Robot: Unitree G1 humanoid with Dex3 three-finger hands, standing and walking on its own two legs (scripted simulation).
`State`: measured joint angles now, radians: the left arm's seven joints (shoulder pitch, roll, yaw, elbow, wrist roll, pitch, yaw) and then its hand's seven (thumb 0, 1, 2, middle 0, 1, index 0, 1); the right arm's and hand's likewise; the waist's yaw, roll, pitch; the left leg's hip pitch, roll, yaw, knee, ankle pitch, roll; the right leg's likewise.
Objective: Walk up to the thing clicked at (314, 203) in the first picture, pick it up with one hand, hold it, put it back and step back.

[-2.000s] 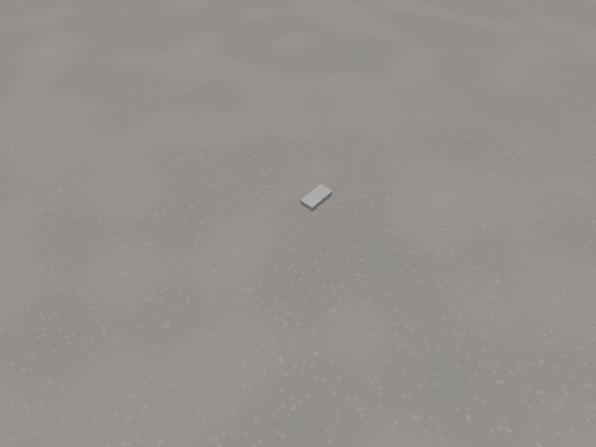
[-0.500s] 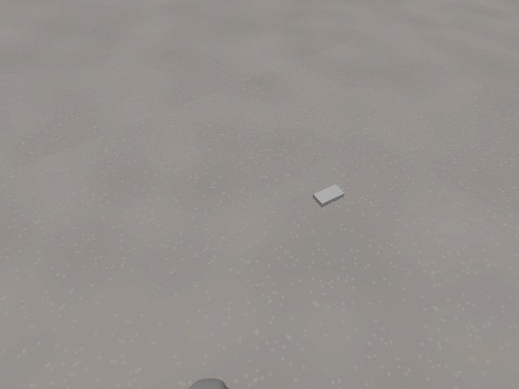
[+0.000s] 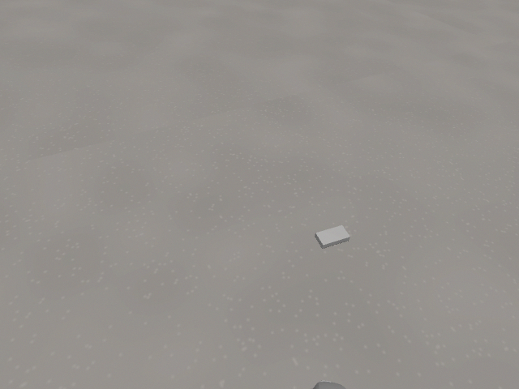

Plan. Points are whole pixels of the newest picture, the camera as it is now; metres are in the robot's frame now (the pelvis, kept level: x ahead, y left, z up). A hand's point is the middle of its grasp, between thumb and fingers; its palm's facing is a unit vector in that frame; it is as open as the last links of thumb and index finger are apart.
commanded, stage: walk up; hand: left
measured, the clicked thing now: (332, 236) +0.94 -0.36 -0.74
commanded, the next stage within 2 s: none
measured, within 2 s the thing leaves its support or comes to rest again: neither
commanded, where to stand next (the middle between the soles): +0.72 -0.78 m, yaw +22 degrees
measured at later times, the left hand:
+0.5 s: hand out of the picture +0.11 +0.12 -0.16, palm faces +0.16 -0.95 -0.28, open 7.4 cm
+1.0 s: hand (289, 305) +0.30 -0.05 -0.12, palm faces +0.23 -0.90 -0.38, open 7.4 cm
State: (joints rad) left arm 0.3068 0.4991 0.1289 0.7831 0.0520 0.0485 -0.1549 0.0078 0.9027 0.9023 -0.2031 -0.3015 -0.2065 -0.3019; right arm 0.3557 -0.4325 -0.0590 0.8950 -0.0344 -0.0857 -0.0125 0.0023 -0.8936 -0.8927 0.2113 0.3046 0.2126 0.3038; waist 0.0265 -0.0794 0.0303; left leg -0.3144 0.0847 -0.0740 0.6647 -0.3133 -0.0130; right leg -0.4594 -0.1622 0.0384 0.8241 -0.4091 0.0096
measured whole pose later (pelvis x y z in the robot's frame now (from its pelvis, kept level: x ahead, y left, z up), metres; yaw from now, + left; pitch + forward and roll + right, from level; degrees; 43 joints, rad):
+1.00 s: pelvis +0.31 -0.33 +0.00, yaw +16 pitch +0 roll +1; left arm 0.27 0.40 0.09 0.75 0.05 0.04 -0.09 0.01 0.90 0.90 -0.20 -0.30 -0.21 -0.30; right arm 0.29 -0.51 -0.06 0.94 0.00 -0.07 -0.09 0.01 -0.90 -0.89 0.20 0.30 0.20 0.30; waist 0.04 0.01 0.09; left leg -0.59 0.04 0.02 1.19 -0.48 0.04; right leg -0.37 -0.05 -0.04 0.72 -0.35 -0.01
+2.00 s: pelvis +0.55 -0.66 +0.00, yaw +21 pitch +0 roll +1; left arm 0.34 0.42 0.08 0.74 0.07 0.08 -0.06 0.01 0.90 0.90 -0.21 -0.30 -0.21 -0.30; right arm 0.30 -0.37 -0.01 0.93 -0.01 -0.10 -0.09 0.00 -0.90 -0.89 0.21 0.30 0.21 0.30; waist 0.08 -0.08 0.13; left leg -0.41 -0.05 0.10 0.65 -0.24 0.07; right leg -0.31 0.04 -0.11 0.77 -0.44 -0.08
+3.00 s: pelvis +0.62 -0.83 -0.02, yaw +23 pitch -2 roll +3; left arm 0.26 0.45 0.05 0.88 0.02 -0.02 0.04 0.01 0.90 0.90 -0.21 -0.30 -0.21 -0.30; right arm 0.12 -0.42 -0.07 0.88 -0.02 0.00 0.02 0.00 -0.90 -0.89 0.20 0.30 0.20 0.30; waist 0.05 -0.03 0.14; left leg -0.37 -0.03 -0.01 0.81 -0.41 -0.02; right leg -0.45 -0.14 0.07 0.95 -0.49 0.01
